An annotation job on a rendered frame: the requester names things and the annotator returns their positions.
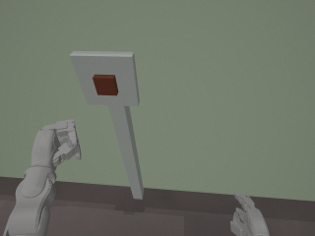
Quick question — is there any left robot forearm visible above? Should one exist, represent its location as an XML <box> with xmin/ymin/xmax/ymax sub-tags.
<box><xmin>3</xmin><ymin>165</ymin><xmax>57</xmax><ymax>236</ymax></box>

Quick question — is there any robot right hand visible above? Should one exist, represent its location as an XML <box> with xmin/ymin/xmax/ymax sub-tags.
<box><xmin>230</xmin><ymin>191</ymin><xmax>270</xmax><ymax>236</ymax></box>

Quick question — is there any robot left hand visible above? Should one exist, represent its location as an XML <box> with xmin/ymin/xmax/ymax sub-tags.
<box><xmin>31</xmin><ymin>119</ymin><xmax>82</xmax><ymax>171</ymax></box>

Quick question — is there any panel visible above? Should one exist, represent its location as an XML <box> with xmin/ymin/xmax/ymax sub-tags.
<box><xmin>69</xmin><ymin>51</ymin><xmax>144</xmax><ymax>200</ymax></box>

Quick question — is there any button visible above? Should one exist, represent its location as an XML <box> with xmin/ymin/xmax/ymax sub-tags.
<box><xmin>93</xmin><ymin>74</ymin><xmax>119</xmax><ymax>96</ymax></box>

